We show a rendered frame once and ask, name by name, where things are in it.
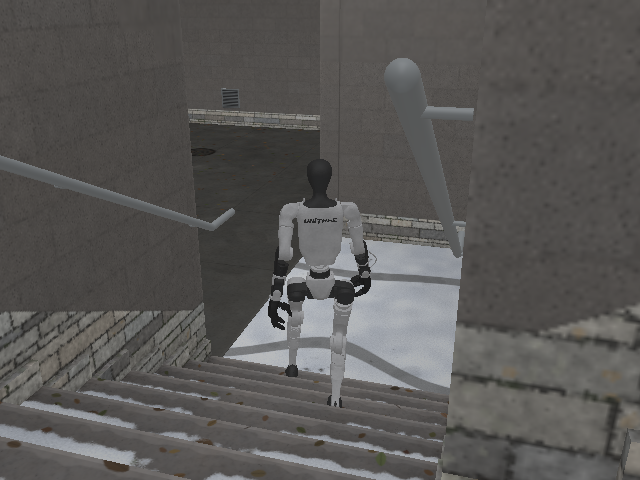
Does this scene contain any robot left upper arm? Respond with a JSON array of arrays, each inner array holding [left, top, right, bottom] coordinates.
[[278, 202, 299, 261]]

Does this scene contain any right robot foot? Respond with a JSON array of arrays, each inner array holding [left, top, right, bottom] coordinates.
[[327, 395, 342, 408]]

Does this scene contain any robot right upper arm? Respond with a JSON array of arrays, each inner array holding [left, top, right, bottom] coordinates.
[[340, 202, 365, 255]]

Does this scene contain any right robot hand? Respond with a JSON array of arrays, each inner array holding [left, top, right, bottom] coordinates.
[[350, 274, 371, 297]]

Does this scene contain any left robot forearm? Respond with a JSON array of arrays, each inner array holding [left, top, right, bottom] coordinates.
[[269, 246, 289, 301]]

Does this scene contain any right robot forearm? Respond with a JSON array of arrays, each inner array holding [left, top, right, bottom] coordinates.
[[354, 240, 371, 278]]

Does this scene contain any humanoid robot head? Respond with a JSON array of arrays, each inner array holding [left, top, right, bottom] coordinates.
[[303, 159, 337, 208]]

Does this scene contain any left robot hand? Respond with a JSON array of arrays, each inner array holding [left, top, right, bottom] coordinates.
[[268, 299, 292, 330]]

